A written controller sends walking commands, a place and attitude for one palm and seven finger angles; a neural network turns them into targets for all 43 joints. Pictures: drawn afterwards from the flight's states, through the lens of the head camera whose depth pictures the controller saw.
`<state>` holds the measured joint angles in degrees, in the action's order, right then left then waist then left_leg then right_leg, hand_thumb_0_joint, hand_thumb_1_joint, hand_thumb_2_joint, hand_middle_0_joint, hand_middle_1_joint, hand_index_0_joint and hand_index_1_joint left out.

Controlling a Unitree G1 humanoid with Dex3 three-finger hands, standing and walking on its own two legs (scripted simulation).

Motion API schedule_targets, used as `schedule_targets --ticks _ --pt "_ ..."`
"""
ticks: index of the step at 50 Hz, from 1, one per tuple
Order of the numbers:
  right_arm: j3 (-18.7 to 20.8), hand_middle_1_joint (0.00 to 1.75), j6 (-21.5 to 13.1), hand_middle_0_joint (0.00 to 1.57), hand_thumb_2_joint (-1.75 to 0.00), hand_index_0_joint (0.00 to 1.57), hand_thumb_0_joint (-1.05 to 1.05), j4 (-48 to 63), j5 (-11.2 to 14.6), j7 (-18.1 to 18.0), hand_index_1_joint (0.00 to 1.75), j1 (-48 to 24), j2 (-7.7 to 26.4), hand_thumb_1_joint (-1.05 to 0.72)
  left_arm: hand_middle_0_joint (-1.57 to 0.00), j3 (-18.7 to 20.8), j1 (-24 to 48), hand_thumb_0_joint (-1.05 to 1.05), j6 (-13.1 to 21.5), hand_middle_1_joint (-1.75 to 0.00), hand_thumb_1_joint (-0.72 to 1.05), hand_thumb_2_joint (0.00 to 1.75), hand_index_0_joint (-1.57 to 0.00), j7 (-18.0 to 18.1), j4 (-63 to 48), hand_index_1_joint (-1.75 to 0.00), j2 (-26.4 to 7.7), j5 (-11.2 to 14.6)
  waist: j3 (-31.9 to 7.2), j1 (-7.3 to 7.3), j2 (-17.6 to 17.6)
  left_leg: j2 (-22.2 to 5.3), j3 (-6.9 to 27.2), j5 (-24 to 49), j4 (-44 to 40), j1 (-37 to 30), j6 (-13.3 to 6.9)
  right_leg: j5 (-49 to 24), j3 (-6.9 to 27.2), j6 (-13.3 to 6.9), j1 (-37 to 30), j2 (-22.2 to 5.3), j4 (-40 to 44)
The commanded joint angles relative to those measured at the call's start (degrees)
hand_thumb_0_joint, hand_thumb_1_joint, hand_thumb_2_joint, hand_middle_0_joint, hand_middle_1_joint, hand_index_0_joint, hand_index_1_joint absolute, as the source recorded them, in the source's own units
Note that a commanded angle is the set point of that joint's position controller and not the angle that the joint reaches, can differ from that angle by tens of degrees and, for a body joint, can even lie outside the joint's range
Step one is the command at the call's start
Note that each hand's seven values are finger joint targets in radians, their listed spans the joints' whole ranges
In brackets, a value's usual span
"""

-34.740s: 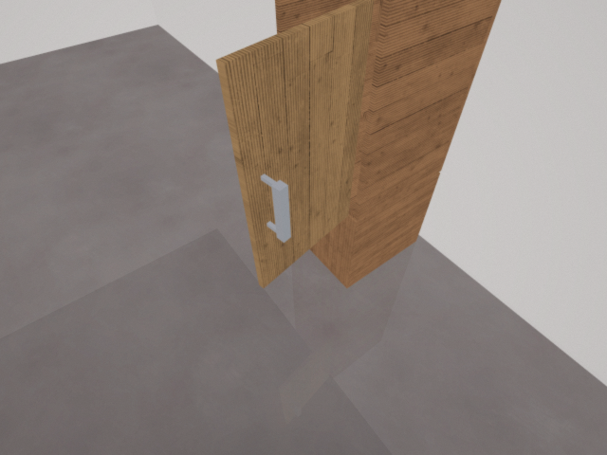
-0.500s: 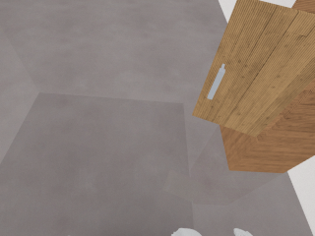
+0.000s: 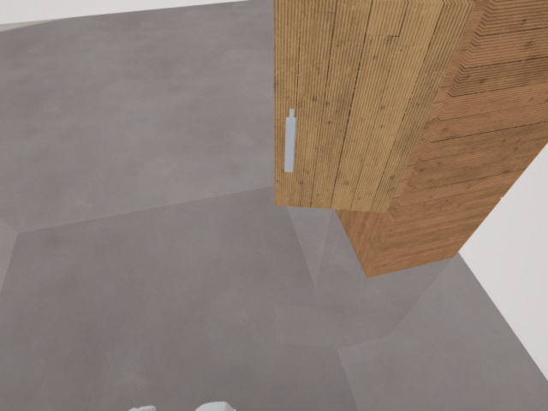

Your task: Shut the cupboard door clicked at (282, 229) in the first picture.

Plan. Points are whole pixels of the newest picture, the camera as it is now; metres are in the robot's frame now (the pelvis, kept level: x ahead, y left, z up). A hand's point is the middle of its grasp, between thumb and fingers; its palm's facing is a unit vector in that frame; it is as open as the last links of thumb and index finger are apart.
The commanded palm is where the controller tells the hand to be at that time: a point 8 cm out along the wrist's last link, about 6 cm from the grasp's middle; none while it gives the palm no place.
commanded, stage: take the last steps up to it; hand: left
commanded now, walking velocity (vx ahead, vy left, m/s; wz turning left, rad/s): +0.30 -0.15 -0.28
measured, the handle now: (290, 141) +0.71 -0.01 -0.06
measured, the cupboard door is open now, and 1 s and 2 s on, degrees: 71 71 71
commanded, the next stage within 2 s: come to a stop and stand still in 0.74 s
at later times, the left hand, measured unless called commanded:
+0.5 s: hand (204, 373) +0.21 +0.14 -0.16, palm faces -0.21 -0.96 -0.17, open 7.4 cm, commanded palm none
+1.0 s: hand (257, 352) +0.25 +0.05 -0.19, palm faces -0.05 -0.99 -0.14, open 7.3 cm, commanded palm none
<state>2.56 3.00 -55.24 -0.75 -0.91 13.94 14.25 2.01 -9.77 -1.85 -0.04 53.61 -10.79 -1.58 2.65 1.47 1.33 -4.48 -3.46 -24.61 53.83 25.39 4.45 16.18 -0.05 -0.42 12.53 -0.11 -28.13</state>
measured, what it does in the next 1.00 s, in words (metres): walks ahead: left foot, then right foot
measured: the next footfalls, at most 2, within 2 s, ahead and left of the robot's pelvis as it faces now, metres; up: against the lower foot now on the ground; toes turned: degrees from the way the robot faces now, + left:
left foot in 0.10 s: +0.07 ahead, +0.13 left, +0.00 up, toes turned +3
right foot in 0.54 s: +0.17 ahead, -0.21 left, +0.00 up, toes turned -14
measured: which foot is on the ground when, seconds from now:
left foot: up 0.00-0.08, down 0.10-0.54, up 0.56-0.84, down 0.86-1.00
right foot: down 0.00-0.10, up 0.12-0.52, down 0.54-0.88, up 0.90-1.00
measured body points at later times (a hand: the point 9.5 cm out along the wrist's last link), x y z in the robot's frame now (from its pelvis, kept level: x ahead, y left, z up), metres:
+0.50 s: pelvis +0.09 -0.04 +0.00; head +0.13 -0.04 +0.45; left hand +0.22 +0.19 -0.15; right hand -0.03 -0.27 -0.14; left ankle +0.03 +0.12 -0.74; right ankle +0.13 -0.19 -0.71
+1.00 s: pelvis +0.23 -0.12 +0.00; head +0.26 -0.10 +0.45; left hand +0.26 +0.10 -0.17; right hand +0.29 -0.35 -0.14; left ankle +0.27 -0.03 -0.74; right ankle +0.18 -0.23 -0.72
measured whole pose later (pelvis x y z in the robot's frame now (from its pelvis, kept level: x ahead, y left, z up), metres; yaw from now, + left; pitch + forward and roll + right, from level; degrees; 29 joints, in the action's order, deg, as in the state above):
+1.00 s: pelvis +0.23 -0.12 +0.00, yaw -7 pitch -1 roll -1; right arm -0.1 -2.0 -57.3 -1.1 -2.4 9.4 7.6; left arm 1.4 -15.0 -0.8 1.1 63.2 -9.2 -0.6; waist 3.2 -1.2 -2.0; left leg -2.4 -7.8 -14.9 31.8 15.9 -2.4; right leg 26.0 -3.1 0.0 13.2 -0.7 -38.9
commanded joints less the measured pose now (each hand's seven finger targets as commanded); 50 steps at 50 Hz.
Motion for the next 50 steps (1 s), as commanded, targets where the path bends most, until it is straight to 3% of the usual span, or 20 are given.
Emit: schedule_targets --ticks 1,3,4,5,6,9,12,23,25,26,27,28,29,33,38,41,43,44,47,50 --pt "0.57 0.3 -1.93 0.2 -0.9 0.2 0.0 3.84 -0.3 -0.27 0.3 1.3 2.53 -0.9 -0.2 3.63 -0.15 0.0 0.78 -0.3 0.9 0.9 -0.2 0.57 -2.61 -0.3 -12.28 0.05 -3.32 -1.13 -11.89 1.44 -1.19 2.4 -13.04 -3.91 -0.33 -12.72 12.13 -9.93 -1.57 -12.12 9.04" --pt "0.48 0.3 -3.09 0.2 -0.9 0.2 0.0 1.88 -0.63 -0.49 0.3 7.31 2.93 -0.9 -0.2 3.51 1.57 0.0 0.45 -0.3 0.9 0.9 -0.2 0.08 -2.48 -0.3 -11.05 0.47 -3.91 1.8 -9.53 1.71 -2.37 9.78 -26.57 -16.24 -0.89 4.36 10.77 -6.79 5.79 -8.89 5.62" --pt "1.17 0.3 -3.87 0.2 -0.9 0.2 0.0 0.97 -1.21 -0.8 0.3 11.03 6.83 -0.9 -0.2 2.99 0.66 0.0 0.09 -0.3 0.9 0.9 -0.2 -0.37 -3.17 -0.3 -7.92 0.77 -4.3 3.11 1.78 -4.55 6.98 2.62 -34.46 -23.11 -2.97 13.24 7.71 -4.04 14.26 -3.75 -3.18" --pt "2.6 0.3 -4.03 0.2 -0.9 0.2 0.0 0.68 -2.27 -1.2 0.3 14.16 13.33 -0.9 -0.2 2.42 -0.01 0.0 -0.23 -0.3 0.9 0.9 -0.2 -0.94 -4.7 -0.3 -4.22 0.93 -2.2 4.14 18.75 -20.2 27.55 -12.03 -42.76 -24.41 -8.53 19.89 -1.52 -0.39 24.78 3.88 -19.4" --pt "2.89 0.3 -3.91 0.2 -0.9 0.2 0.0 1.21 -2.05 -1.51 0.3 14.58 14.99 -0.9 -0.2 2.88 4.03 0.0 0.01 -0.3 0.9 0.9 -0.2 -1.51 -6.59 -0.3 -6.68 0.12 0.27 5.32 13.26 -25.39 34.1 -19.74 -47.51 -17.82 -12.62 17.69 2.45 -0.95 25.87 0.58 -28.7" --pt "1.39 0.3 -4.98 0.2 -0.9 0.2 0.0 2.63 -1.74 -1.54 0.3 6.57 9.18 -0.9 -0.2 3.75 2.63 0.0 0.25 -0.3 0.9 0.9 -0.2 -2.89 -4.05 -0.3 -7.22 -0.7 4.53 0.27 8.19 -18.69 21.31 -8.79 -47.27 -12.28 -10.01 4.94 3.03 0.2 26.2 -2.93 -39.15" --pt "0.89 0.3 -5.99 0.2 -0.9 0.2 0.0 1.17 -1.37 -1.59 0.3 9.09 6.91 -0.9 -0.2 3.1 0.75 0.0 0.16 -0.3 0.9 0.9 -0.2 -3.23 -2.24 -0.3 -5.09 -0.29 1.48 0.35 7.14 -14.71 8.37 8.15 -44.05 -17.77 -8.64 -0.95 1.3 1.44 25.1 -2.79 -36.28" --pt "2.62 0.3 -5.35 0.2 -0.9 0.2 0.0 -3.07 -1.64 -0.58 0.3 11.61 8.26 -0.9 -0.2 2.17 5.79 0.0 1.45 -0.3 0.9 0.9 -0.2 -3.67 -1.51 -0.3 -4.57 -0.04 1.59 1.75 10.42 -15.25 0.0 15.92 -38.28 -16.42 -9.18 -1.61 -6.6 0.94 9.21 -1.72 -6.82" --pt "2.52 0.3 -5.13 0.2 -0.9 0.2 0.0 -3.21 -1.13 -0.34 0.3 9.66 7.85 -0.9 -0.2 2.92 -4.08 0.0 2.32 -0.3 0.9 0.9 -0.2 -3.23 2.05 -0.3 -6.87 -0.13 -2.46 -3.13 5.2 -11.18 -3.9 19.71 -27.24 -12.25 -6.17 -5.23 -7.73 -0.35 -6.22 0.68 1.83" --pt "2.0 0.3 -5.35 0.2 -0.9 0.2 0.0 -2.72 -0.37 0.25 0.3 9.28 5.38 -0.9 -0.2 3.96 -12.41 0.0 3.2 -0.3 0.9 0.9 -0.2 -2.49 4.7 -0.3 -10.99 -0.26 -7.77 -7.1 -3.84 -7.16 -8.11 16.33 -14.0 -2.3 -4.11 0.32 1.04 -3.46 -20.94 -6.82 5.93" --pt "0.54 0.3 -5.56 0.2 -0.9 0.2 0.0 -0.06 0.38 0.32 0.3 6.54 0.14 -0.9 -0.2 5.18 -19.38 0.0 3.71 -0.3 0.9 0.9 -0.2 -1.37 7.13 -0.3 -16.85 -0.12 -10.03 -9.44 -20.03 1.1 -8.66 -12.11 2.97 10.89 -2.52 -0.38 20.88 -9.49 -27.56 -20.98 12.05" --pt "0.76 0.3 -4.95 0.2 -0.9 0.2 0.0 1.35 0.24 0.08 0.3 3.77 2.04 -0.9 -0.2 4.75 -18.47 0.0 3.29 -0.3 0.9 0.9 -0.2 -0.58 7.04 -0.3 -16.25 0.62 -7.33 -9.02 -14.5 -0.54 -1.33 -13.01 10.57 11.65 -3.81 -0.27 22.44 -12.1 -19.86 -23.47 15.57" --pt "1.04 0.3 -4.99 0.2 -0.9 0.2 0.0 0.28 0.19 -0.19 0.3 3.15 1.21 -0.9 -0.2 4.36 -13.79 0.0 3.49 -0.3 0.9 0.9 -0.2 -0.19 6.53 -0.3 -14.23 0.4 -5.89 -6.94 -17.35 -1.66 0.69 -8.07 15.27 13.46 -3.88 -1.49 21.72 -12.48 -17.08 -21.2 15.83" --pt "0.72 0.3 -4.13 0.2 -0.9 0.2 0.0 -2.34 -0.84 0.48 0.3 5.71 -1.15 -0.9 -0.2 1.74 -4.19 0.0 4.6 -0.3 0.9 0.9 -0.2 0.74 4.85 -0.3 -5.7 0.22 -2.28 -0.26 -8.08 -3.56 0.43 0.9 5.98 4.07 -2.77 -17.64 3.36 -11.01 -4.42 -15.26 13.95" --pt "0.02 0.3 -4.17 0.2 -0.9 0.2 0.0 -1.51 -0.86 0.92 0.3 4.63 -3.04 -0.9 -0.2 1.44 -4.82 0.0 4.92 -0.3 0.9 0.9 -0.2 0.66 6.2 -0.3 -5.69 0.09 -0.51 0.41 -7.41 -0.92 -2.31 5.8 -12.93 -3.84 -2.93 -14.31 3.11 -11.26 -0.82 -14.02 14.08" --pt "-0.06 0.3 -5.14 0.2 -0.9 0.2 0.0 -3.21 -0.97 0.7 0.3 8.03 -0.99 -0.9 -0.2 1.39 -4.19 0.0 4.43 -0.3 0.9 0.9 -0.2 0.54 6.56 -0.3 -5.22 0.96 -0.94 2.57 -3.69 0.49 -2.75 16.91 -25.08 -16.59 -3.34 -7.57 1.04 -7.89 3.33 -10.53 7.69" --pt "0.9 0.3 -5.56 0.2 -0.9 0.2 0.0 -4.12 -1.38 -0.04 0.3 12.55 5.7 -0.9 -0.2 0.46 -6.98 0.0 3.82 -0.3 0.9 0.9 -0.2 0.63 5.6 -0.3 -1.11 1.01 -1.26 3.08 11.44 -13.64 16.18 27.78 -31.16 -24.53 -10.75 5.02 -4.68 -2.22 13.14 -1.85 -8.06" --pt "0.83 0.3 -5.14 0.2 -0.9 0.2 0.0 -3.75 -1.43 -1.06 0.3 11.94 6.64 -0.9 -0.2 0.12 -6.41 0.0 3.35 -0.3 0.9 0.9 -0.2 0.86 4.92 -0.3 -1.84 1.15 -2.02 2.87 13.53 -19.31 22.1 37.91 -35.28 -23.77 -15.12 15.37 -4.63 -0.5 13.51 -0.17 -16.21" --pt "-0.93 0.3 -4.64 0.2 -0.9 0.2 0.0 -1.98 -0.56 -2.29 0.3 2.07 3.62 -0.9 -0.2 -0.07 -7.2 0.0 2.01 -0.3 0.9 0.9 -0.2 1.53 6.48 -0.3 -1.69 1.3 -2.42 -1.28 9.38 -15.57 12.1 55.57 -33.16 -17.32 -15.61 14.76 0.37 1.19 6.43 -3.89 -15.54" --pt "-0.02 0.3 -3.82 0.2 -0.9 0.2 0.0 -1.81 0.55 -2.15 0.3 -2.53 3.54 -0.9 -0.2 0.2 -11.24 0.0 1.85 -0.3 0.9 0.9 -0.2 1.85 7.48 -0.3 -3.15 0.87 -7.12 -3.19 3.2 -7.8 4.38 48.31 -27.43 -20.85 -9.62 -9.35 1.04 0.73 -0.51 -2.95 2.93"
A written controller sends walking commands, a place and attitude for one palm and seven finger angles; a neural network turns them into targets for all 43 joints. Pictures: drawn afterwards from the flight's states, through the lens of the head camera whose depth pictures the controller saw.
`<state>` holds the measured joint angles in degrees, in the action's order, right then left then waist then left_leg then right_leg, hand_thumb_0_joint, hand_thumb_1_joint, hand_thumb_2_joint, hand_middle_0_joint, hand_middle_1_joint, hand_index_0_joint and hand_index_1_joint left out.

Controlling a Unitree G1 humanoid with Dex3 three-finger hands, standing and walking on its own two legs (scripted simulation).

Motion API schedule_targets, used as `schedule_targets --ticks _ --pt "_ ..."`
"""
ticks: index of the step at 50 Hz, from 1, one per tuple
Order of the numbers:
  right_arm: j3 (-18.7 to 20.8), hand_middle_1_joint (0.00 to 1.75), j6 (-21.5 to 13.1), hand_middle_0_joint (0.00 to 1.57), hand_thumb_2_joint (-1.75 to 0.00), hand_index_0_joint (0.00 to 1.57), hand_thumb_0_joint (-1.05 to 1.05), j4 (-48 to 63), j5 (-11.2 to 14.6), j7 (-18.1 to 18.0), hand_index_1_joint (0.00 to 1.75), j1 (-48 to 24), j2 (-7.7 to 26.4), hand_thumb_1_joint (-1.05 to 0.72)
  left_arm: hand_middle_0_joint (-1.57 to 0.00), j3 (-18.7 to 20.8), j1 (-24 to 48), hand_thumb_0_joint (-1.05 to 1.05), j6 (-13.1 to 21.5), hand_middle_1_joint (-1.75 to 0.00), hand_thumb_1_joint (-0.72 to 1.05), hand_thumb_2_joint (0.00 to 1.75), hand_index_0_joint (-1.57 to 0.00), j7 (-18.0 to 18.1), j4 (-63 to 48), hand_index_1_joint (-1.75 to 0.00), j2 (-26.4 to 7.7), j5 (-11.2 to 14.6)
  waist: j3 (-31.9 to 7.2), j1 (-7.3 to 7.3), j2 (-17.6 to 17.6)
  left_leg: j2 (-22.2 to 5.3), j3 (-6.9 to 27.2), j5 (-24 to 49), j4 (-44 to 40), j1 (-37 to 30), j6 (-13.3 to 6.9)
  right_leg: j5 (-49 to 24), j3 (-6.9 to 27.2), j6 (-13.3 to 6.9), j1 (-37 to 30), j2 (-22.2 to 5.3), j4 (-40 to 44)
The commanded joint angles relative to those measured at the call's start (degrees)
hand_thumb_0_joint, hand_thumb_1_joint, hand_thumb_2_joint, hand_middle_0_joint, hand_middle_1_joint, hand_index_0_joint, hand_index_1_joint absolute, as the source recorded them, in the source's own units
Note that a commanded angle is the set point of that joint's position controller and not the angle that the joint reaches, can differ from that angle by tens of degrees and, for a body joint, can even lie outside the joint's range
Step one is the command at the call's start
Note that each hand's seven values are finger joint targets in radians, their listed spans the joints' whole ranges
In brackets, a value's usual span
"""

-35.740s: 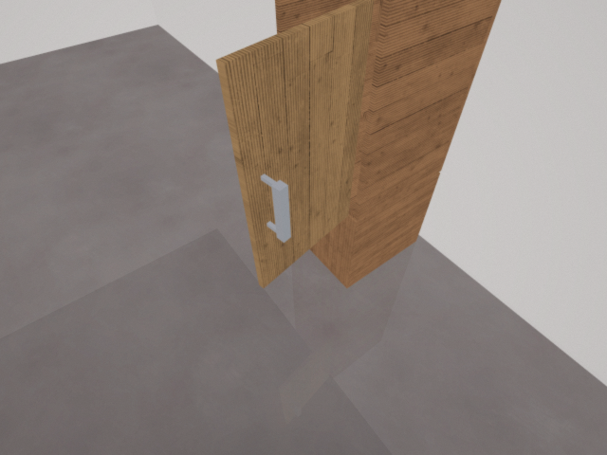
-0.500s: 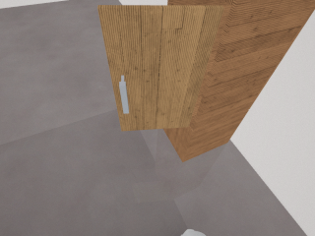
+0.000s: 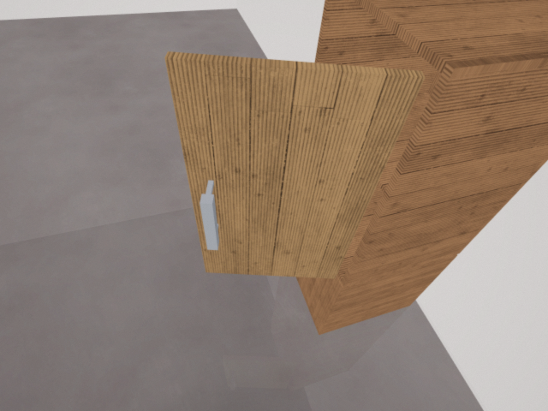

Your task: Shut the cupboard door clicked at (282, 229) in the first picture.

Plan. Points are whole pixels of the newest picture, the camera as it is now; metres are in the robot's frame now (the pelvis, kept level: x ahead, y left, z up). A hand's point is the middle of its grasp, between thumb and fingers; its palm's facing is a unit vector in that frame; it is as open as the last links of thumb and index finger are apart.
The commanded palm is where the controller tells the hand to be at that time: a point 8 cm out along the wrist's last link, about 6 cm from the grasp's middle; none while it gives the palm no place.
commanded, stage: come to a stop and stand still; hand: left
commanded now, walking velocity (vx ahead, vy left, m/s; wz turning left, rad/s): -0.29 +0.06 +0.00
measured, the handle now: (211, 216) +0.46 +0.16 -0.06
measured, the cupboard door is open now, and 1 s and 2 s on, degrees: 71 71 71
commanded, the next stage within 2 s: look again from close up in 1.00 s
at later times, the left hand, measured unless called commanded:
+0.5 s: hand out of the picture +0.07 +0.19 -0.18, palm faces +0.02 -0.97 -0.24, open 7.3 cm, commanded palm none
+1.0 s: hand out of the picture -0.03 +0.20 -0.17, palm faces +0.00 -0.97 -0.23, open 7.3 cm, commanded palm none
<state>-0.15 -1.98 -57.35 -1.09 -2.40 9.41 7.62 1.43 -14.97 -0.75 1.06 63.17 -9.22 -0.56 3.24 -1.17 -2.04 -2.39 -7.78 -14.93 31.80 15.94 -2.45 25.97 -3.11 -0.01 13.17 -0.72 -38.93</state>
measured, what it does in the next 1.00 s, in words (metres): steps on the spot: right foot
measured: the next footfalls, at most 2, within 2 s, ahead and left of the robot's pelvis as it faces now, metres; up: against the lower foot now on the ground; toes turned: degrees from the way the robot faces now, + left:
right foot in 0.04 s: +0.03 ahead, -0.14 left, +0.00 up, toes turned -2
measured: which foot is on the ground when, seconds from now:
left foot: down 0.00-1.00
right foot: up 0.00-0.02, down 0.04-1.00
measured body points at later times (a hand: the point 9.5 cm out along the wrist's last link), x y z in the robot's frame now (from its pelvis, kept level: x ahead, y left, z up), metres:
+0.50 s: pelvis +0.02 +0.00 +0.00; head +0.05 +0.01 +0.45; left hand +0.07 +0.24 -0.16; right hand +0.07 -0.26 -0.14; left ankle +0.01 +0.10 -0.73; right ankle -0.01 -0.14 -0.73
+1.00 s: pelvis -0.03 +0.01 +0.00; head -0.04 +0.00 +0.45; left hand -0.03 +0.25 -0.15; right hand -0.02 -0.23 -0.15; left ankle +0.01 +0.10 -0.73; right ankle -0.01 -0.14 -0.73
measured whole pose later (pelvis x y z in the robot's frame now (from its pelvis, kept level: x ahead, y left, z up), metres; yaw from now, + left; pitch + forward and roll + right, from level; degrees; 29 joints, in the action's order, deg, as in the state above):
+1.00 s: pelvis -0.03 +0.01 +0.00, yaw -1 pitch -1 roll +0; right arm 0.8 0.4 -57.9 -0.9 -0.1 17.8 11.4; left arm -0.6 -20.1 -0.6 1.5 58.4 -10.6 -1.3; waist -0.4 0.0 0.7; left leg 1.1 -4.9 -11.3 27.3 14.9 -2.7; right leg 13.8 1.4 1.7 14.0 -2.7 -28.9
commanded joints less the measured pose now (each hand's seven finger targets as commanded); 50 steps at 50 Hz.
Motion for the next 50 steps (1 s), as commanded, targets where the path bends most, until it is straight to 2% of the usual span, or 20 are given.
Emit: schedule_targets --ticks 1,4,6,8,10,13,16,18,20,21,22,23,24,25,26,29,32,35,37,50 --pt "3.23 0.3 1.57 0.2 -0.9 0.2 0.0 0.94 1.21 -0.42 0.3 1.86 9.9 -0.9 -0.2 0.98 -5.21 0.0 0.74 -0.3 0.9 0.9 -0.2 0.96 -2.7 -0.3 -6.36 -0.47 -7.15 0.36 3.71 -7.4 7.29 30.84 -4.7 -9.97 -0.61 -29.98 6.58 -0.63 -1.19 -4.08 13.75" --pt "4.11 0.3 3.25 0.2 -0.9 0.2 0.0 1.53 0.73 0.46 0.3 1.07 9.36 -0.9 -0.2 1.67 -1.46 0.0 0.01 -0.3 0.9 0.9 -0.2 0.83 -5.21 -0.3 -8.27 -0.82 -1.62 0.99 2.66 -5.38 6.94 14.46 -5.31 -4.52 1.09 -29.54 8.74 -2.71 2.07 -6.92 12.27" --pt "4.35 0.3 3.73 0.2 -0.9 0.2 0.0 1.97 0.64 0.57 0.3 2.39 8.74 -0.9 -0.2 2.07 -1.95 0.0 0.2 -0.3 0.9 0.9 -0.2 1.06 -5.44 -0.3 -9.41 -0.89 -4.41 1.38 -4.34 -2.42 4.01 13.93 1.1 -5.28 2.45 -40.9 12.57 -5.15 0.3 -11.14 13.6" --pt "4.22 0.3 4.1 0.2 -0.9 0.2 0.0 2.18 0.69 0.76 0.3 3.09 7.75 -0.9 -0.2 2.35 -2.11 0.0 0.5 -0.3 0.9 0.9 -0.2 1.31 -5.76 -0.3 -10.21 -0.89 -5.48 1.17 -8.59 0.26 3.49 2.93 5.23 -2.18 3.64 -54.22 14.36 -8.17 -3.47 -14.73 14.27" --pt "4.17 0.3 4.47 0.2 -0.9 0.2 0.0 2.93 0.67 0.88 0.3 1.46 7.38 -0.9 -0.2 2.65 -2.02 0.0 0.5 -0.3 0.9 0.9 -0.2 1.6 -5.85 -0.3 -10.75 -1.0 -4.55 0.06 -9.4 1.79 4.83 -11.87 11.26 4.0 4.2 -62.7 15.7 -11.14 -7.44 -17.4 14.71" --pt "3.86 0.3 4.29 0.2 -0.9 0.2 0.0 2.98 1.0 0.72 0.3 1.36 7.38 -0.9 -0.2 3.33 -0.67 0.0 0.39 -0.3 0.9 0.9 -0.2 1.83 -5.99 -0.3 -11.55 -1.25 -5.28 -0.03 -8.94 1.79 6.2 -13.1 8.68 6.48 4.62 -66.36 13.69 -11.55 -13.06 -16.79 12.05" --pt "3.27 0.3 3.53 0.2 -0.9 0.2 0.0 1.53 0.79 0.83 0.3 4.05 7.72 -0.9 -0.2 3.09 0.82 0.0 0.25 -0.3 0.9 0.9 -0.2 1.75 -6.19 -0.3 -11.4 -0.37 -6.64 1.11 -7.58 1.12 5.64 4.71 -6.23 -2.72 4.42 -55.86 10.38 -7.07 -10.35 -12.66 8.87" --pt "3.58 0.3 2.52 0.2 -0.9 0.2 0.0 0.79 0.3 0.84 0.3 5.29 10.81 -0.9 -0.2 2.19 0.15 0.0 -0.03 -0.3 0.9 0.9 -0.2 1.64 -6.96 -0.3 -7.89 -0.13 -8.54 0.51 4.02 -8.39 13.01 32.29 -6.97 -11.68 0.47 -29.78 5.16 -1.51 -2.55 -5.75 7.09" --pt "3.25 0.3 2.26 0.2 -0.9 0.2 0.0 0.63 0.27 0.37 0.3 3.66 12.07 -0.9 -0.2 1.46 1.84 0.0 -0.84 -0.3 0.9 0.9 -0.2 1.73 -6.85 -0.3 -6.81 -0.15 -4.35 0.22 12.02 -11.17 15.85 35.72 -10.77 -6.16 -3.38 -10.79 2.44 0.28 -3.3 -2.17 5.96" --pt "2.93 0.3 2.14 0.2 -0.9 0.2 0.0 0.48 0.18 0.14 0.3 3.39 11.73 -0.9 -0.2 1.29 2.23 0.0 -1.17 -0.3 0.9 0.9 -0.2 1.59 -6.63 -0.3 -6.97 -0.02 -2.68 0.12 11.85 -11.37 16.5 35.1 -12.14 -4.99 -3.95 -6.46 2.81 0.24 -3.17 -1.9 4.97" --pt "3.64 0.3 1.23 0.2 -0.9 0.2 0.0 4.93 1.47 0.49 0.3 -1.18 13.95 -0.9 -0.2 0.06 -5.95 0.0 1.0 -0.3 0.9 0.9 -0.2 3.39 -5.13 -0.3 -7.9 0.01 -5.64 -2.11 14.89 -9.69 10.52 49.56 4.96 -12.68 -0.88 -17.27 7.05 -0.72 4.01 -5.15 14.16" --pt "3.16 0.3 0.89 0.2 -0.9 0.2 0.0 7.54 1.4 1.11 0.3 -0.99 12.81 -0.9 -0.2 1.19 -5.85 0.0 2.78 -0.3 0.9 0.9 -0.2 2.79 -5.62 -0.3 -13.21 -0.73 -7.44 -1.13 8.88 -3.9 7.77 38.48 10.85 -5.69 1.4 -45.44 8.13 -2.03 -4.92 -8.1 15.02" --pt "3.04 0.3 0.69 0.2 -0.9 0.2 0.0 7.4 0.95 1.32 0.3 5.16 8.61 -0.9 -0.2 1.31 -2.79 0.0 2.96 -0.3 0.9 0.9 -0.2 2.6 -7.28 -0.3 -13.03 -0.6 -11.63 2.36 3.14 -1.79 6.33 20.84 5.46 -2.21 3.29 -58.26 10.5 -4.95 -8.78 -12.31 8.27" --pt "2.93 0.3 0.96 0.2 -0.9 0.2 0.0 6.58 0.79 1.28 0.3 6.91 8.75 -0.9 -0.2 0.93 0.28 0.0 2.75 -0.3 0.9 0.9 -0.2 2.55 -8.37 -0.3 -11.88 -0.37 -13.55 2.97 0.81 -1.11 6.99 17.23 -0.34 -3.47 2.83 -56.01 7.5 -4.59 -10.0 -11.09 4.99" --pt "3.19 0.3 1.1 0.2 -0.9 0.2 0.0 6.55 0.77 1.27 0.3 6.85 9.33 -0.9 -0.2 0.55 0.25 0.0 2.18 -0.3 0.9 0.9 -0.2 2.35 -9.26 -0.3 -11.04 -0.31 -12.86 2.41 3.19 -2.22 7.66 21.72 -1.63 -6.99 1.95 -45.44 6.35 -3.19 -6.29 -8.45 4.59" --pt "3.11 0.3 1.12 0.2 -0.9 0.2 0.0 7.16 0.39 0.81 0.3 6.16 10.83 -0.9 -0.2 0.05 0.0 0.0 1.32 -0.3 0.9 0.9 -0.2 2.1 -9.86 -0.3 -9.39 -0.38 -5.83 1.51 4.26 -5.17 10.76 28.92 -3.07 -6.08 -0.05 -23.92 4.44 -1.96 -0.79 -3.89 7.6" --pt "2.86 0.3 1.32 0.2 -0.9 0.2 0.0 7.76 0.28 1.25 0.3 3.65 10.93 -0.9 -0.2 -0.3 -0.08 0.0 0.4 -0.3 0.9 0.9 -0.2 1.58 -9.93 -0.3 -8.63 -0.44 0.47 0.83 4.67 -4.67 12.67 6.04 -9.54 0.46 -0.46 -10.44 4.97 -1.39 1.08 -3.1 11.21" --pt "3.04 0.3 1.75 0.2 -0.9 0.2 0.0 7.44 0.01 1.8 0.3 4.23 10.71 -0.9 -0.2 -0.45 -0.37 0.0 0.34 -0.3 0.9 0.9 -0.2 1.19 -10.36 -0.3 -9.01 -0.71 3.26 1.33 2.43 -3.11 13.2 -11.47 -13.61 3.77 0.03 -4.57 6.43 -1.74 3.42 -3.18 13.39" --pt "3.29 0.3 1.8 0.2 -0.9 0.2 0.0 7.11 -0.13 1.98 0.3 5.03 11.14 -0.9 -0.2 -0.34 -1.3 0.0 0.32 -0.3 0.9 0.9 -0.2 1.05 -10.58 -0.3 -9.01 -0.82 2.88 1.35 1.77 -3.31 13.72 -14.85 -15.07 3.95 -0.05 -2.33 6.15 -1.45 4.4 -2.91 13.65" --pt "2.31 0.3 0.9 0.2 -0.9 0.2 0.0 1.94 0.35 1.89 0.3 8.26 9.99 -0.9 -0.2 -1.03 -6.27 0.0 1.64 -0.3 0.9 0.9 -0.2 0.86 -6.72 -0.3 -7.41 -0.56 0.76 1.4 2.57 -3.05 12.62 -9.71 -15.23 0.63 0.21 -5.0 8.12 -1.57 4.62 -4.11 17.34"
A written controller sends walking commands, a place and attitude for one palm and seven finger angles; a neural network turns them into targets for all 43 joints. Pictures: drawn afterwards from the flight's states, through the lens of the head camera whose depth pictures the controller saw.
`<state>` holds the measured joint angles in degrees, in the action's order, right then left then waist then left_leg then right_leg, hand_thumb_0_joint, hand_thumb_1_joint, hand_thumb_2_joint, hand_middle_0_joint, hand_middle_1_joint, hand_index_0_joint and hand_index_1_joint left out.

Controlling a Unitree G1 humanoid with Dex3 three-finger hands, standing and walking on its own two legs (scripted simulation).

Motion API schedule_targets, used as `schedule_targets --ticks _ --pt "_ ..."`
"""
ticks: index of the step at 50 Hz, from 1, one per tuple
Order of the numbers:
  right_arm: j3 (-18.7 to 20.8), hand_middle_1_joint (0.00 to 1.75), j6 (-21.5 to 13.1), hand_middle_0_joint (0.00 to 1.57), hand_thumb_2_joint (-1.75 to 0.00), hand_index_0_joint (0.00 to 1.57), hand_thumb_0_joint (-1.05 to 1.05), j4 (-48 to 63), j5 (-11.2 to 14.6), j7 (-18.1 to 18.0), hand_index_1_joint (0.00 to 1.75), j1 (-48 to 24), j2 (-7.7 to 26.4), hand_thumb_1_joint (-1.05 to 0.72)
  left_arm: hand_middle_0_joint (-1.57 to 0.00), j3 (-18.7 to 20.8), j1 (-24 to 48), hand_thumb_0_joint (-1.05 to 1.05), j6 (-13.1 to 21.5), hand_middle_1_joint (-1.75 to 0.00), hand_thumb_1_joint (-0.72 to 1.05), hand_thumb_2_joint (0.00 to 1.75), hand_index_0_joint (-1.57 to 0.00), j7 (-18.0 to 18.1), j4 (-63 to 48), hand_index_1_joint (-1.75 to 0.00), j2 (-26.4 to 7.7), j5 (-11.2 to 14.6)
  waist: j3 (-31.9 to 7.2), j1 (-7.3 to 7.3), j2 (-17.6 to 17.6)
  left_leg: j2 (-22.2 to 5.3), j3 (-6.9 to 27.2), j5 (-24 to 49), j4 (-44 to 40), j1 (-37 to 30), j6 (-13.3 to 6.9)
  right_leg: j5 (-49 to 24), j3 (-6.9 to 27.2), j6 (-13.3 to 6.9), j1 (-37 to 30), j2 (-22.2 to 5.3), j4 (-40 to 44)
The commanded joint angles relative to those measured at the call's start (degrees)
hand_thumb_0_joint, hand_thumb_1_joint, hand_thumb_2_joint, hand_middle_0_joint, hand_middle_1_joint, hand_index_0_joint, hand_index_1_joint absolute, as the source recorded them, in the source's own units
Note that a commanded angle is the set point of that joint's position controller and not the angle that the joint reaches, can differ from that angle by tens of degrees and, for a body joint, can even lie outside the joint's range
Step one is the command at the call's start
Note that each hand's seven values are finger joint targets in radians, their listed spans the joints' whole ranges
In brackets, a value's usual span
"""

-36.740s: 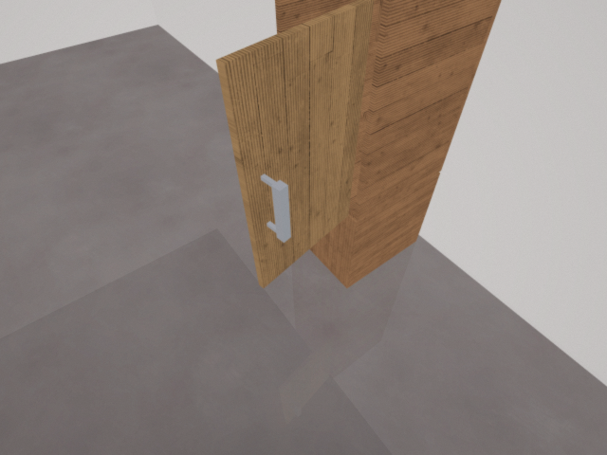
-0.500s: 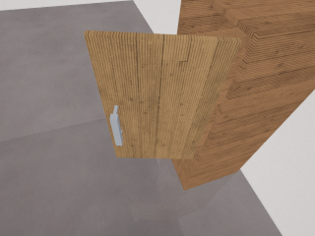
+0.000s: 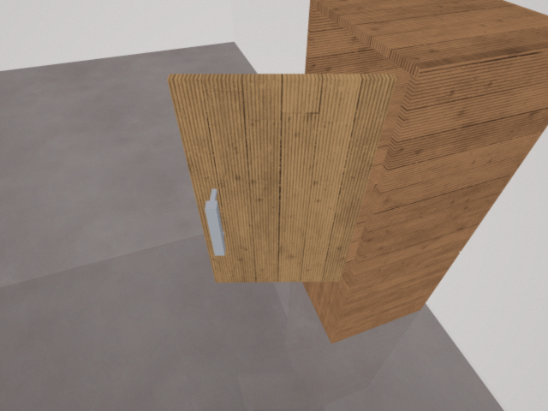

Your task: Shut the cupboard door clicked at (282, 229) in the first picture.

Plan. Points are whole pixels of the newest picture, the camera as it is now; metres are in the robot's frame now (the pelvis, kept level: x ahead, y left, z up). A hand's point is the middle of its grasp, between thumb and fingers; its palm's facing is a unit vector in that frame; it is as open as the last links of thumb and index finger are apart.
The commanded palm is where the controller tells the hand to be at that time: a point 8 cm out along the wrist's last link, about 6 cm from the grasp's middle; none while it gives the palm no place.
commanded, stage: look again from close up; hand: left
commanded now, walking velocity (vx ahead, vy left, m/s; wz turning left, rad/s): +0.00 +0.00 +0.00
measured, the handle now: (217, 222) +0.49 +0.16 -0.06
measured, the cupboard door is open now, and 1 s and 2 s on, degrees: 71 71 71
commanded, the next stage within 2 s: shuffle to correct the standing spot in 0.60 s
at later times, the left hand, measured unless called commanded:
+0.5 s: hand out of the picture +0.00 +0.14 -0.17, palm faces +0.02 -0.98 -0.17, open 7.3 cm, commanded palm none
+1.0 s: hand out of the picture +0.00 +0.13 -0.17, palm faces +0.04 -0.98 -0.18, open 7.3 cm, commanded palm none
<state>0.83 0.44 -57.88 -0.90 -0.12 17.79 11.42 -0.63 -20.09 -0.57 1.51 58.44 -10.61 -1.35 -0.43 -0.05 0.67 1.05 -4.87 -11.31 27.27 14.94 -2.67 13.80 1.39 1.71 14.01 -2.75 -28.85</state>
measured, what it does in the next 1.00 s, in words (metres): shifts its weight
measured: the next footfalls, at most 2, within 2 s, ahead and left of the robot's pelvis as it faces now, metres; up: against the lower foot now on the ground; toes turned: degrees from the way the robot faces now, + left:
none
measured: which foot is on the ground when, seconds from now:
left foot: down 0.00-1.00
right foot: down 0.00-1.00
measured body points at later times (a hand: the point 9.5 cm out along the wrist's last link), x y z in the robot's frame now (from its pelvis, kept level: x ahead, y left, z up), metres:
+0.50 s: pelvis +0.00 -0.02 +0.00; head +0.00 -0.02 +0.45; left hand +0.00 +0.19 -0.16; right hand +0.00 -0.24 -0.16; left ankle +0.04 +0.09 -0.74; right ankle +0.02 -0.15 -0.74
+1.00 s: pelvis +0.04 -0.04 +0.00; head +0.04 -0.04 +0.45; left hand +0.00 +0.18 -0.16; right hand +0.02 -0.26 -0.16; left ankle +0.04 +0.09 -0.74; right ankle +0.02 -0.15 -0.74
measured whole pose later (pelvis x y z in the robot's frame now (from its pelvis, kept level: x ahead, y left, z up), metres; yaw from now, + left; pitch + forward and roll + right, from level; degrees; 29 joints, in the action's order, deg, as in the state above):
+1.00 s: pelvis +0.04 -0.04 +0.00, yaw +0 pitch -1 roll +1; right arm 1.3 -0.3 -63.9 -1.1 -1.1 19.3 7.8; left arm 0.9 -22.0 0.4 0.6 62.1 -8.6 -1.6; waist -0.2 -0.1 -0.8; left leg -1.9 -3.5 -15.0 28.5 13.0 0.6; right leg 17.7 0.0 -1.2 12.3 0.2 -30.6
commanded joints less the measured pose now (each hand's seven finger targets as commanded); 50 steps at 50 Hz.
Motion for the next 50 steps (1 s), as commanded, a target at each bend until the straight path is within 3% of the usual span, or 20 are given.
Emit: schedule_targets --ticks 1,12,19,35,38,41,43,47,49,50 --pt "1.24 0.3 -1.56 0.2 -0.9 0.2 0.0 1.91 0.21 -0.43 0.3 0.27 5.87 -0.9 -0.2 0.94 -1.21 0.0 1.55 -0.3 0.9 0.9 -0.2 0.43 -1.49 -0.3 -5.92 0.27 4.85 0.42 -0.84 -6.48 9.5 -12.33 -10.62 1.32 0.56 6.56 3.75 -3.35 3.93 -2.16 7.48" --pt "0.48 0.3 -1.98 0.2 -0.9 0.2 0.0 -2.68 0.59 -0.79 0.3 1.91 3.86 -0.9 -0.2 0.42 -2.46 0.0 2.17 -0.3 0.9 0.9 -0.2 0.71 2.33 -0.3 -4.49 0.57 4.8 0.36 -1.43 -6.15 7.29 -5.51 -9.14 -1.47 1.39 2.63 4.02 -3.26 2.64 -2.84 9.11" --pt "0.31 0.3 -1.75 0.2 -0.9 0.2 0.0 -3.97 0.56 -0.91 0.3 1.9 2.67 -0.9 -0.2 0.47 -2.13 0.0 2.12 -0.3 0.9 0.9 -0.2 0.86 2.67 -0.3 -3.8 0.56 6.36 0.3 -1.39 -5.96 6.63 -5.08 -8.92 -0.99 1.79 3.18 4.19 -3.31 2.81 -2.72 10.05" --pt "0.18 0.3 -1.91 0.2 -0.9 0.2 0.0 -4.67 0.48 -1.14 0.3 1.91 1.86 -0.9 -0.2 0.87 -1.18 0.0 2.21 -0.3 0.9 0.9 -0.2 0.82 2.26 -0.3 -3.42 0.63 5.27 0.09 -1.67 -6.11 6.47 -1.09 -8.82 -2.21 2.02 -0.44 3.69 -3.31 0.6 -2.65 10.21" --pt "0.43 0.3 -1.51 0.2 -0.9 0.2 0.0 -5.25 0.1 -1.2 0.3 2.6 1.96 -0.9 -0.2 1.07 -1.89 0.0 1.87 -0.3 0.9 0.9 -0.2 0.53 2.85 -0.3 -2.95 0.45 5.87 0.31 -2.3 -6.63 6.83 -9.56 -9.19 -2.55 1.85 7.38 2.9 -3.45 1.98 -1.61 9.92" --pt "1.09 0.3 -1.09 0.2 -0.9 0.2 0.0 -4.66 -0.27 -1.15 0.3 2.48 3.44 -0.9 -0.2 1.63 -2.53 0.0 1.25 -0.3 0.9 0.9 -0.2 0.04 2.28 -0.3 -2.69 0.1 7.98 0.22 0.85 -8.34 9.27 -20.07 -11.49 0.43 0.88 13.54 1.64 -3.74 4.58 -0.2 6.9" --pt "1.6 0.3 -0.96 0.2 -0.9 0.2 0.0 -4.16 -0.37 -1.18 0.3 2.34 3.83 -0.9 -0.2 1.99 -3.4 0.0 1.08 -0.3 0.9 0.9 -0.2 -0.32 1.96 -0.3 -2.3 -0.19 9.42 -0.07 2.42 -9.85 11.12 -24.21 -13.33 2.56 -0.26 13.53 0.0 -3.86 4.86 0.86 4.52" --pt "2.07 0.3 -1.57 0.2 -0.9 0.2 0.0 -3.21 -0.34 -1.41 0.3 2.11 3.85 -0.9 -0.2 2.28 -5.65 0.0 1.5 -0.3 0.9 0.9 -0.2 -0.8 1.88 -0.3 -1.77 -0.23 8.28 -0.55 1.89 -10.15 10.85 -20.46 -10.65 2.57 -1.09 9.88 0.75 -4.6 3.79 0.12 3.76" --pt "1.86 0.3 -1.81 0.2 -0.9 0.2 0.0 -2.93 -0.27 -1.49 0.3 1.99 2.82 -0.9 -0.2 2.44 -6.7 0.0 1.82 -0.3 0.9 0.9 -0.2 -0.82 2.1 -0.3 -2.16 -0.17 8.38 -0.8 -1.62 -8.45 8.79 -16.06 -6.83 3.14 -0.63 9.11 2.99 -5.25 2.83 -1.04 5.95" --pt "1.46 0.3 -2.08 0.2 -0.9 0.2 0.0 -2.77 -0.17 -1.49 0.3 1.8 1.81 -0.9 -0.2 2.5 -7.18 0.0 2.12 -0.3 0.9 0.9 -0.2 -0.65 2.38 -0.3 -2.29 -0.04 7.24 -0.99 -3.63 -6.71 6.07 -10.15 -3.13 2.78 0.04 6.0 5.26 -5.72 1.17 -2.38 7.33"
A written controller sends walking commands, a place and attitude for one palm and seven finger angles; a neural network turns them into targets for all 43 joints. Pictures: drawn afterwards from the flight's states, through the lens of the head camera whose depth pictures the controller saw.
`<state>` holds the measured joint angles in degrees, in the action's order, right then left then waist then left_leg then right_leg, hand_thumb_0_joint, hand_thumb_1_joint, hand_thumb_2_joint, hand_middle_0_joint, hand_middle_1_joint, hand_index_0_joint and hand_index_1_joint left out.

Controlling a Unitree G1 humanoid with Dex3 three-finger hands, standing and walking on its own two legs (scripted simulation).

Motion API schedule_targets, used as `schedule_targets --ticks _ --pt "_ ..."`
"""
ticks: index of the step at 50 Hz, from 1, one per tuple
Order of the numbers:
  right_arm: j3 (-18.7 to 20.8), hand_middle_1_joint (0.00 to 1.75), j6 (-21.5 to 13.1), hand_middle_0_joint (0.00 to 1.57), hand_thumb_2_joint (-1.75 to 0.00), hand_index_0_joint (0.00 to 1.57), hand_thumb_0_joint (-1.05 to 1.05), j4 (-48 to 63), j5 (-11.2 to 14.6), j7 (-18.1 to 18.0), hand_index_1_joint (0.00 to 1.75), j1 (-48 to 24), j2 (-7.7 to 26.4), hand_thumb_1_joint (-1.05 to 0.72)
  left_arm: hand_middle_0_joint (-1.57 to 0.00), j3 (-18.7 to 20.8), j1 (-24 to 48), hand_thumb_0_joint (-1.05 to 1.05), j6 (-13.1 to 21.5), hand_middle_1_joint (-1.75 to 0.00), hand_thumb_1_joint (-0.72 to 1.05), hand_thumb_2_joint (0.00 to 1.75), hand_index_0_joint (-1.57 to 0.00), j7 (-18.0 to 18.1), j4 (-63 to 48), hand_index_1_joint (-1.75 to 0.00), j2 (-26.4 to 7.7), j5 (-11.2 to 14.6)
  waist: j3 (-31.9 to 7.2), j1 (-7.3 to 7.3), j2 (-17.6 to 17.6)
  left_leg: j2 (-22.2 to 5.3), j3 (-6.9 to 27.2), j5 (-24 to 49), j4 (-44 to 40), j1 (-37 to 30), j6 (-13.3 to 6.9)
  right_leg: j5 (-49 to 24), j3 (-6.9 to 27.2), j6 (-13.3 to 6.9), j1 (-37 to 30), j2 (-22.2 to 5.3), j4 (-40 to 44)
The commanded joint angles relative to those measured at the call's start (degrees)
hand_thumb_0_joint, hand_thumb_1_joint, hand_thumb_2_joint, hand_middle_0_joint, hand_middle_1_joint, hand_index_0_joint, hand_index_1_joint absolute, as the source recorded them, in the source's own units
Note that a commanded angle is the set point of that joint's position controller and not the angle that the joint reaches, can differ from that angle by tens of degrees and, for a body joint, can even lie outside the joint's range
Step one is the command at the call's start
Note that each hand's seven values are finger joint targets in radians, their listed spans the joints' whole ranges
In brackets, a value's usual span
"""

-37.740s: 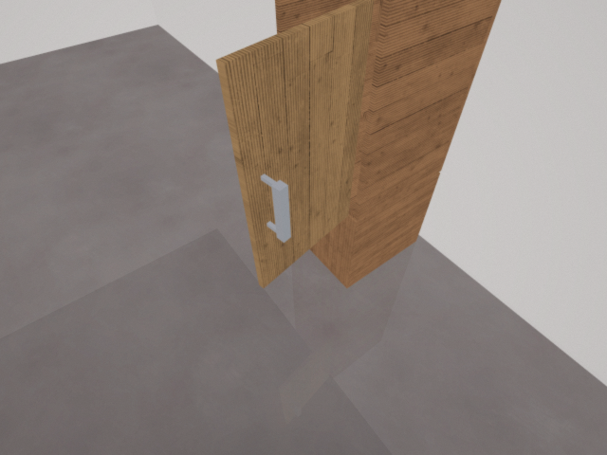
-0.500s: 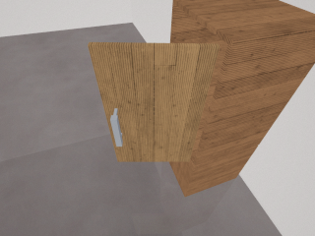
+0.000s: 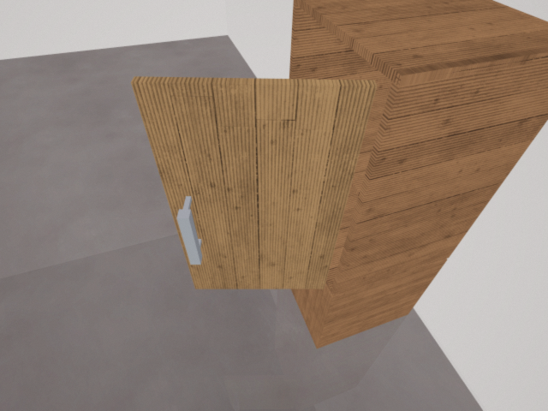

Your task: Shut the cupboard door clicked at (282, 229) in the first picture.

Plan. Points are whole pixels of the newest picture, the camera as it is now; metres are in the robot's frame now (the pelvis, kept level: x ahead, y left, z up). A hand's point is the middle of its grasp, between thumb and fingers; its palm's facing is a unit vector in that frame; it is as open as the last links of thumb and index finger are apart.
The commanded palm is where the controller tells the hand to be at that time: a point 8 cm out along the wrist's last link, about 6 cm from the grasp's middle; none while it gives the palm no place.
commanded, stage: come to a stop and stand still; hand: left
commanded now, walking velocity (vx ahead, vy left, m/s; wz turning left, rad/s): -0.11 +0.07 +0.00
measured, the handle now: (192, 231) +0.46 +0.20 -0.06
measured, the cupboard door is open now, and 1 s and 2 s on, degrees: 71 71 71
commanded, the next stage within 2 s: look again from close up in 0.90 s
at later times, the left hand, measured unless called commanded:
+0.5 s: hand out of the picture +0.02 +0.20 -0.18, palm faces +0.03 -0.97 -0.24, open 7.3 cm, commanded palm none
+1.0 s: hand out of the picture +0.00 +0.22 -0.16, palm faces -0.04 -0.97 -0.24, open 7.3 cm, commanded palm none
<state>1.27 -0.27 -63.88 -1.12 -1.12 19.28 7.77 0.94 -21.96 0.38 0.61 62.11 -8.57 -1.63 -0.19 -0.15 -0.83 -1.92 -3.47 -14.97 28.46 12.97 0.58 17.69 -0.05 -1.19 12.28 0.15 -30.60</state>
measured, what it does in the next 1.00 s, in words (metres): stands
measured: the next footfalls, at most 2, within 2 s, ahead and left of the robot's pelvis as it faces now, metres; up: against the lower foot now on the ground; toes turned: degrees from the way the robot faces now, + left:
none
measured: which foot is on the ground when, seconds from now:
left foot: down 0.00-1.00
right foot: down 0.00-1.00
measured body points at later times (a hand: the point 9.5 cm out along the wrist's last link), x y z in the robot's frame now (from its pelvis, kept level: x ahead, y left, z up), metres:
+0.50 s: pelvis +0.00 +0.02 -0.01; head +0.00 +0.02 +0.44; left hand +0.02 +0.25 -0.16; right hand +0.08 -0.22 -0.15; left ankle +0.01 +0.13 -0.74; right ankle -0.01 -0.11 -0.74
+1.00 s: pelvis -0.01 +0.03 +0.00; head +0.01 +0.01 +0.45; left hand +0.00 +0.27 -0.15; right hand -0.01 -0.21 -0.16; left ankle +0.01 +0.13 -0.74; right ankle -0.01 -0.11 -0.74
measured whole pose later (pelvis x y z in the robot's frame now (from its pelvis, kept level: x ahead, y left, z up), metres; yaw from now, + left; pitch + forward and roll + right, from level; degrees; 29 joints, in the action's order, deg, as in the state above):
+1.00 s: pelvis -0.01 +0.03 +0.00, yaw -1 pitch +0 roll +1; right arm -0.4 -0.6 -61.0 -0.7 -0.4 16.6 12.2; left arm -1.4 -16.7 0.2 1.3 60.8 -10.9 -1.0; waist 2.2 0.0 1.0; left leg 0.5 -5.5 -13.0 26.2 13.1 -1.7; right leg 15.9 2.3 1.4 13.1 -1.9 -29.2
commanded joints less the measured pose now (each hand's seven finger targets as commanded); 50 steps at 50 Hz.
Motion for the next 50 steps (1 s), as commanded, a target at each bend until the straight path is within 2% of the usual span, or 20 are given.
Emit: schedule_targets --ticks 1,2,3,5,7,9,14,18,19,20,21,22,24,25,27,29,32,36,42,50 --pt "0.37 0.3 -1.66 0.2 -0.9 0.2 0.0 3.22 0.18 -0.52 0.3 0.46 3.98 -0.9 -0.2 0.89 -5.85 0.0 1.56 -0.3 0.9 0.9 -0.2 0.57 -0.74 -0.3 -4.87 0.47 5.45 -0.87 -5.45 -1.62 1.5 -0.13 -0.39 4.96 -2.32 -4.6 8.58 -3.25 0.06 -7.09 10.47" --pt "-0.11 0.3 -1.81 0.2 -0.9 0.2 0.0 3.0 0.24 -0.63 0.3 0.49 2.87 -0.9 -0.2 0.88 -6.46 0.0 1.92 -0.3 0.9 0.9 -0.2 0.92 -0.14 -0.3 -5.2 0.69 3.97 -0.52 -7.27 -0.53 -0.24 2.45 1.98 4.61 -1.54 -15.42 10.09 -3.61 -2.22 -8.85 10.76" --pt "-0.43 0.3 -1.79 0.2 -0.9 0.2 0.0 2.7 0.42 -0.81 0.3 0.76 1.98 -0.9 -0.2 0.7 -6.21 0.0 2.18 -0.3 0.9 0.9 -0.2 1.2 0.25 -0.3 -5.18 0.84 3.82 0.01 -7.37 -0.54 -0.32 3.99 1.19 3.45 -1.05 -26.88 9.13 -3.52 -3.04 -9.43 9.5" --pt "-0.65 0.3 -1.79 0.2 -0.9 0.2 0.0 1.49 0.77 -1.21 0.3 1.63 2.65 -0.9 -0.2 0.09 -5.22 0.0 2.49 -0.3 0.9 0.9 -0.2 1.76 0.32 -0.3 -4.86 1.11 1.75 0.58 -2.84 -1.97 0.98 14.2 -1.59 -1.43 -0.71 -45.63 5.19 -1.4 -4.55 -7.81 5.33" --pt "-0.24 0.3 -1.53 0.2 -0.9 0.2 0.0 1.46 1.17 -1.65 0.3 1.15 4.06 -0.9 -0.2 0.33 -4.7 0.0 2.28 -0.3 0.9 0.9 -0.2 2.32 -0.36 -0.3 -6.15 1.21 -0.1 0.16 -0.59 -2.76 0.99 21.89 -1.29 -4.05 -0.61 -49.36 3.98 -0.37 -6.04 -7.45 3.85" --pt "0.25 0.3 -0.92 0.2 -0.9 0.2 0.0 2.36 1.33 -1.83 0.3 0.21 4.27 -0.9 -0.2 0.66 -4.41 0.0 1.75 -0.3 0.9 0.9 -0.2 2.74 -1.29 -0.3 -6.82 0.99 0.36 -0.16 0.09 -2.78 0.76 24.43 0.06 -3.86 -0.58 -51.99 4.45 -0.05 -5.47 -7.95 2.32" --pt "1.45 0.3 0.36 0.2 -0.9 0.2 0.0 4.72 0.93 -1.64 0.3 -2.03 5.39 -0.9 -0.2 1.47 -2.64 0.0 0.72 -0.3 0.9 0.9 -0.2 2.96 -3.34 -0.3 -7.52 0.61 -1.15 -0.35 -2.37 -2.45 0.48 20.65 2.83 -2.74 -0.4 -48.57 6.1 -1.6 -4.91 -9.6 1.29" --pt "1.51 0.3 0.43 0.2 -0.9 0.2 0.0 5.35 0.75 -1.29 0.3 -3.35 5.8 -0.9 -0.2 1.11 1.48 0.0 0.17 -0.3 0.9 0.9 -0.2 2.6 -5.13 -0.3 -6.53 0.54 -0.72 0.24 -0.66 -4.01 2.27 19.72 -0.24 -5.86 -1.13 -28.92 5.23 -1.82 0.07 -7.48 2.92" --pt "1.99 0.3 -0.22 0.2 -0.9 0.2 0.0 10.24 1.36 -0.59 0.3 -9.51 8.98 -0.9 -0.2 1.51 -2.98 0.0 1.25 -0.3 0.9 0.9 -0.2 4.13 -3.3 -0.3 -8.54 0.57 -0.63 -1.58 2.27 -4.72 0.28 15.41 10.68 -2.5 0.1 -46.76 10.07 0.52 0.44 -10.8 5.6" --pt "1.61 0.3 0.25 0.2 -0.9 0.2 0.0 11.98 1.12 0.06 0.3 -6.24 5.03 -0.9 -0.2 1.75 0.93 0.0 1.73 -0.3 0.9 0.9 -0.2 3.73 -6.75 -0.3 -11.65 0.36 -2.72 1.14 -1.63 -0.54 1.43 -4.56 8.81 4.24 -0.55 -37.85 12.63 -3.16 -3.68 -13.49 4.81" --pt "1.29 0.3 0.39 0.2 -0.9 0.2 0.0 12.0 1.07 0.14 0.3 -5.61 4.83 -0.9 -0.2 1.43 2.83 0.0 1.75 -0.3 0.9 0.9 -0.2 3.4 -7.54 -0.3 -10.74 0.24 -3.56 1.19 -3.27 -0.45 1.32 -6.38 5.36 2.33 -0.73 -26.75 11.94 -4.95 -1.84 -12.9 5.19" --pt "1.24 0.3 0.12 0.2 -0.9 0.2 0.0 11.77 0.96 0.31 0.3 -3.83 5.24 -0.9 -0.2 1.05 5.09 0.0 1.66 -0.3 0.9 0.9 -0.2 3.24 -8.61 -0.3 -10.26 0.3 -2.27 2.65 -0.56 -0.65 1.89 -1.65 0.89 -0.7 -0.95 -18.74 9.75 -4.67 1.81 -10.65 4.13" --pt "1.07 0.3 -0.76 0.2 -0.9 0.2 0.0 11.89 0.2 0.55 0.3 -3.76 7.55 -0.9 -0.2 0.71 5.52 0.0 0.79 -0.3 0.9 0.9 -0.2 2.7 -9.4 -0.3 -9.08 0.51 0.87 1.02 10.31 -5.03 7.09 10.39 -2.72 0.04 -3.08 -6.9 3.71 -1.76 3.87 -4.17 0.68" --pt "0.92 0.3 -0.81 0.2 -0.9 0.2 0.0 12.38 0.18 0.39 0.3 -5.07 8.54 -0.9 -0.2 0.42 4.66 0.0 0.34 -0.3 0.9 0.9 -0.2 2.57 -8.82 -0.3 -8.57 0.45 2.27 -0.02 10.75 -6.37 9.0 9.41 -4.81 2.26 -4.34 -1.36 1.99 -0.82 2.98 -2.46 0.84" --pt "0.85 0.3 -0.55 0.2 -0.9 0.2 0.0 13.56 0.25 0.4 0.3 -6.21 9.73 -0.9 -0.2 -0.13 4.53 0.0 -0.1 -0.3 0.9 0.9 -0.2 2.09 -8.49 -0.3 -8.06 0.33 5.7 -0.44 3.25 -5.8 9.78 -3.24 -8.0 6.18 -4.44 2.23 2.26 -0.6 3.26 -2.2 2.82" --pt "0.73 0.3 -0.46 0.2 -0.9 0.2 0.0 13.47 0.03 0.6 0.3 -6.31 9.9 -0.9 -0.2 -0.23 5.34 0.0 -0.03 -0.3 0.9 0.9 -0.2 1.66 -8.74 -0.3 -8.67 0.3 7.32 -0.3 2.55 -4.42 9.23 -8.89 -10.05 7.17 -3.78 3.27 3.59 -0.85 4.28 -2.84 4.12" --pt "0.87 0.3 -0.38 0.2 -0.9 0.2 0.0 12.92 -0.22 0.82 0.3 -5.5 10.91 -0.9 -0.2 -0.18 5.34 0.0 -0.39 -0.3 0.9 0.9 -0.2 1.4 -8.85 -0.3 -9.38 0.23 7.6 -0.29 2.77 -4.96 10.56 -16.48 -13.72 8.11 -3.83 5.49 2.92 -0.5 5.09 -2.37 3.57" --pt "0.6 0.3 -0.61 0.2 -0.9 0.2 0.0 11.99 -0.16 0.93 0.3 -5.05 11.46 -0.9 -0.2 -0.22 4.79 0.0 -0.04 -0.3 0.9 0.9 -0.2 1.18 -8.44 -0.3 -9.96 0.28 4.67 -0.36 -0.1 -4.44 9.53 -14.35 -13.09 5.92 -3.72 5.68 4.1 -0.56 4.62 -3.39 5.02" --pt "0.08 0.3 -1.37 0.2 -0.9 0.2 0.0 9.19 0.2 0.79 0.3 -3.69 11.24 -0.9 -0.2 -0.51 4.79 0.0 0.76 -0.3 0.9 0.9 -0.2 1.11 -6.61 -0.3 -10.59 0.59 2.08 0.0 -0.03 -3.92 7.29 -5.43 -10.78 1.28 -3.39 0.51 5.82 -0.83 4.06 -4.77 6.61" --pt "-0.59 0.3 -1.76 0.2 -0.9 0.2 0.0 5.14 0.56 0.25 0.3 -2.56 10.05 -0.9 -0.2 -0.79 4.79 0.0 0.99 -0.3 0.9 0.9 -0.2 1.32 -3.3 -0.3 -10.1 0.84 2.53 0.16 0.7 -3.8 5.3 3.4 -8.72 -1.32 -2.8 -5.14 5.84 -0.63 2.74 -5.35 6.96"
